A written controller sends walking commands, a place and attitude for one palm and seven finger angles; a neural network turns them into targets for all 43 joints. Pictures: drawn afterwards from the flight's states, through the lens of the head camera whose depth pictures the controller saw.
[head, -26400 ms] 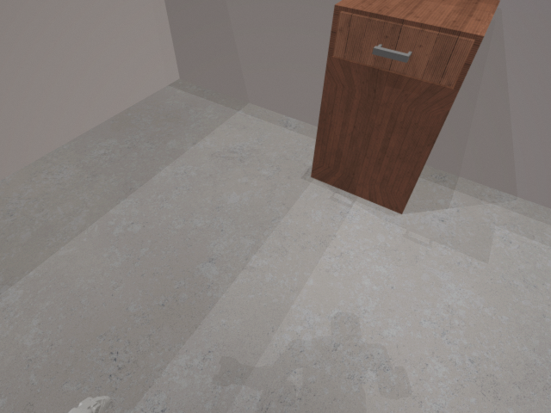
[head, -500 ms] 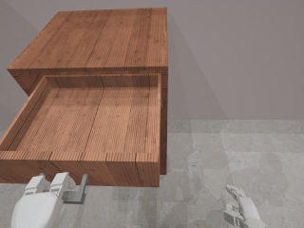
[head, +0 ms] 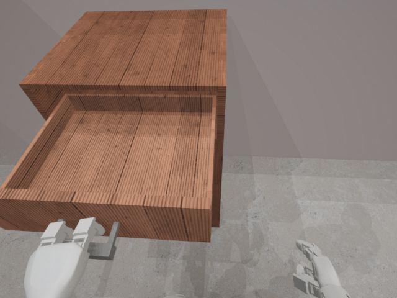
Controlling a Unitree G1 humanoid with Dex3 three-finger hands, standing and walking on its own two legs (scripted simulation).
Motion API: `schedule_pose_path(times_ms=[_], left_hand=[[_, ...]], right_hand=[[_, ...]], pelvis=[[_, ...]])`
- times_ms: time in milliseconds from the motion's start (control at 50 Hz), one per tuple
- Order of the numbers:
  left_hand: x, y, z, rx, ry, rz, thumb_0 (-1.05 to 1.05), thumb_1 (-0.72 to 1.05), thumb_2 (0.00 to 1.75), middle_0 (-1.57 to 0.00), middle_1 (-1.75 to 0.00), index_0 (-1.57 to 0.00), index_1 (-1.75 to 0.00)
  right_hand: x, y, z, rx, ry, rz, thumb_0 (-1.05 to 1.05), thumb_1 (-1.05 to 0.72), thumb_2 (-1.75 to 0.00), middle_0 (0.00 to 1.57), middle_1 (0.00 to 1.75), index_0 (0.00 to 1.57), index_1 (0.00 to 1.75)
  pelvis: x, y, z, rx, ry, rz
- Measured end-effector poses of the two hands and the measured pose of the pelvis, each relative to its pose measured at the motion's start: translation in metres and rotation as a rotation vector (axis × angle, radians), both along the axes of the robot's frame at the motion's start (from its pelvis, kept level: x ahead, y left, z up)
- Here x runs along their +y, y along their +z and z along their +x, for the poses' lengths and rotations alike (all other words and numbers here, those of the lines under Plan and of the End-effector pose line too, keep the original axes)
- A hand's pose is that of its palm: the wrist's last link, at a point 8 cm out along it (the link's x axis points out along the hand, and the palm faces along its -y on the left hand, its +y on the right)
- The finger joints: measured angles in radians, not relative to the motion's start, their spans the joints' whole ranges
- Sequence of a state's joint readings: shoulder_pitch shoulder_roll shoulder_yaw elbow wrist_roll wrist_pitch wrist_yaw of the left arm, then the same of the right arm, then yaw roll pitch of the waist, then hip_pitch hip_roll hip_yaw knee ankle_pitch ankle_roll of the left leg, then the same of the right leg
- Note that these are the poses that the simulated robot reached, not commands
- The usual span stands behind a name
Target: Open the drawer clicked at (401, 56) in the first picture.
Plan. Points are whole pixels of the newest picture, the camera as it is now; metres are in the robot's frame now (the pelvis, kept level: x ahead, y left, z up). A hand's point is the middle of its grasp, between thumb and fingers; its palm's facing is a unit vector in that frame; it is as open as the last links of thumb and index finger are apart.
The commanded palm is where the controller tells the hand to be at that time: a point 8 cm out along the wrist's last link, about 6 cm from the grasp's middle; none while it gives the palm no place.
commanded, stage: lift the hand off the handle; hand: left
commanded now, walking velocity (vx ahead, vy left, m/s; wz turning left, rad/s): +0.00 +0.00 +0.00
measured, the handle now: (83, 237) +0.21 +0.25 +0.04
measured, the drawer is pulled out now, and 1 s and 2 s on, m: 0.30 0.29 0.29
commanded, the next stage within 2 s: draw the hand back to the body in 1.40 s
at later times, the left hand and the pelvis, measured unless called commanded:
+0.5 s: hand (65, 255) +0.17 +0.25 +0.06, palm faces +0.03 -0.10 -1.00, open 13.4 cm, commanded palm +0.14 +0.25 +0.13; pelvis +0.00 +0.01 +0.02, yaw +0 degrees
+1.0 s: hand (43, 237) +0.17 +0.25 +0.14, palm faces +0.12 -0.14 -0.98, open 13.8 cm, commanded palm +0.13 +0.24 +0.20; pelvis +0.01 +0.03 +0.03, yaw -1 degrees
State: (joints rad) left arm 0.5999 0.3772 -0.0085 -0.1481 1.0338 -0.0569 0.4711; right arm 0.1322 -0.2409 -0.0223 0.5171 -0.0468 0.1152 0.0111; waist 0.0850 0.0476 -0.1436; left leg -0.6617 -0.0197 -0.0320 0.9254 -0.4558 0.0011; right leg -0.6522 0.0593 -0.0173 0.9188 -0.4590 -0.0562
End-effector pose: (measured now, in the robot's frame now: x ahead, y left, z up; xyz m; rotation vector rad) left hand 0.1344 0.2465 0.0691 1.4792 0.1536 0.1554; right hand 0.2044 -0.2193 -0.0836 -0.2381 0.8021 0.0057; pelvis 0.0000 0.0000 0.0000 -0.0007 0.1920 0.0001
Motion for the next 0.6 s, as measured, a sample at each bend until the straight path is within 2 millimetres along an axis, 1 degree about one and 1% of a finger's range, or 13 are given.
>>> schedule_pose_path(times_ms=[140, 240, 460, 600], left_hand=[[0.000, -0.001, 0.008, -0.006, 0.004, 0.001, 0.00, -0.49, 0.30, -0.34, -1.21, -0.33, -1.22], [0.001, 0.004, 0.011, 0.015, 0.002, -0.003, 0.00, -0.49, 0.30, -0.34, -1.21, -0.35, -1.23], [0.007, 0.034, 0.013, 0.001, -0.029, -0.012, 0.00, -0.49, 0.30, -0.34, -1.21, -0.40, -1.22], [0.015, 0.061, 0.010, -0.052, -0.011, -0.008, 0.00, -0.49, 0.30, -0.32, -1.20, -0.40, -1.22]], right_hand=[[0.004, -0.004, -0.006, 0.014, -0.015, 0.014, 0.01, -0.91, -0.90, 0.20, 0.30, 0.20, 0.30], [0.008, -0.001, -0.008, 0.010, -0.022, 0.024, 0.01, -0.91, -0.90, 0.20, 0.30, 0.20, 0.30], [0.010, 0.019, -0.002, -0.045, -0.028, 0.022, 0.01, -0.91, -0.90, 0.20, 0.30, 0.20, 0.30], [0.015, 0.029, 0.007, -0.071, -0.018, 0.028, 0.01, -0.91, -0.90, 0.20, 0.30, 0.20, 0.30]], pelvis=[[0.001, 0.000, 0.000, -0.003, 0.001, -0.001], [0.001, 0.004, 0.000, -0.019, -0.003, -0.001], [0.006, 0.015, 0.003, -0.057, -0.006, -0.008], [0.012, 0.021, 0.007, -0.075, -0.007, -0.013]])
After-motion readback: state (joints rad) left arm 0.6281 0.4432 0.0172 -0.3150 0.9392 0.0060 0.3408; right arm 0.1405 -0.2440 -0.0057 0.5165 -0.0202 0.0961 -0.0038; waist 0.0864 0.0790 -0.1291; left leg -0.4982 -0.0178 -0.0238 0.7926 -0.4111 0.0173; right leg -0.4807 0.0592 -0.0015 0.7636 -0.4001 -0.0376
